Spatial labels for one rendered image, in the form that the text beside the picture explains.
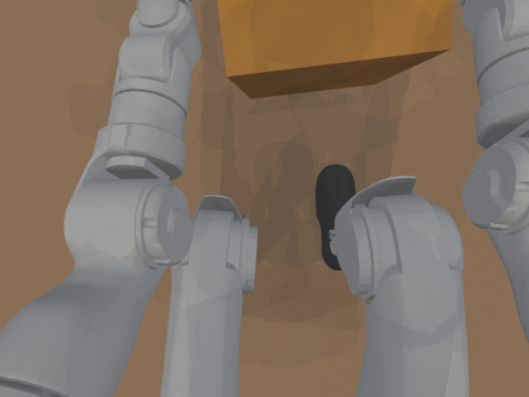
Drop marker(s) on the robot left forearm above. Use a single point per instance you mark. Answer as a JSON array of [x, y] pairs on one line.
[[144, 135]]

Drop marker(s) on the carton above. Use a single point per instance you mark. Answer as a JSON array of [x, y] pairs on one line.
[[281, 47]]

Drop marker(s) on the right robot foot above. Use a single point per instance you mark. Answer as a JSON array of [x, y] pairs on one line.
[[335, 186]]

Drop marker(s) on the robot left shin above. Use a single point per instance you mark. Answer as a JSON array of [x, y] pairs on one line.
[[211, 202]]

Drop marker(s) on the right robot upper arm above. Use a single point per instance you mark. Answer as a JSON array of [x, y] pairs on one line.
[[496, 198]]

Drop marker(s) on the left robot upper arm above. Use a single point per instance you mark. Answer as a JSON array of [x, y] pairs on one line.
[[76, 339]]

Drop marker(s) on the robot right forearm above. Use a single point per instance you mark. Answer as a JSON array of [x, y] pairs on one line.
[[500, 33]]

